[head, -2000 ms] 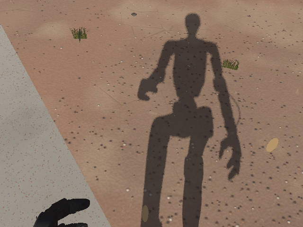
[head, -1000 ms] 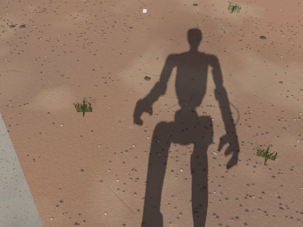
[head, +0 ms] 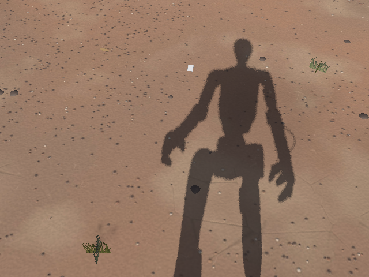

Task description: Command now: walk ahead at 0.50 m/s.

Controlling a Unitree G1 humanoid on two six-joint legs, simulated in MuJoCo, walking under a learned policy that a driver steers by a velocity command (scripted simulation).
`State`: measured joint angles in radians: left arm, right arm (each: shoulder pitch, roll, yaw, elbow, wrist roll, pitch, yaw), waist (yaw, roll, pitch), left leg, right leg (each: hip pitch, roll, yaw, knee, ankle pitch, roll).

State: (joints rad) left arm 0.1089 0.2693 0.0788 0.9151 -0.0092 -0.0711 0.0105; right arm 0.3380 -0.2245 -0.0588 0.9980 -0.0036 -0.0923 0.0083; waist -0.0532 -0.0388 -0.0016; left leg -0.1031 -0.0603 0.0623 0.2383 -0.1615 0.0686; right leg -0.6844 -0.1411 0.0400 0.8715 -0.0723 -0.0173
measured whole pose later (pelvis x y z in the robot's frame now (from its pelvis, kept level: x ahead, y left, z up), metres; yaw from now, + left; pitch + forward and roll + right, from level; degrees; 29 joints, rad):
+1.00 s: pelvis +0.57 +0.00 -0.01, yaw +0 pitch +1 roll +1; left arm 0.21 0.27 0.07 0.96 -0.02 -0.08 0.01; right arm 0.23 -0.24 -0.06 0.96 -0.01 -0.09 0.03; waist -0.02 -0.03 0.03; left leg -0.25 -0.05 0.07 0.37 -0.15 0.07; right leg -0.53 -0.10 0.02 1.12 -0.31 -0.05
